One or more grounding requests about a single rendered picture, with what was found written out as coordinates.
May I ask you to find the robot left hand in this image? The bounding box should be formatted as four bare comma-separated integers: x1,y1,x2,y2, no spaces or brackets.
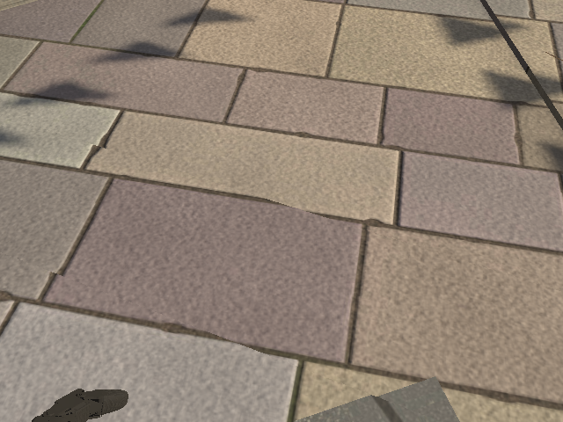
32,389,128,422

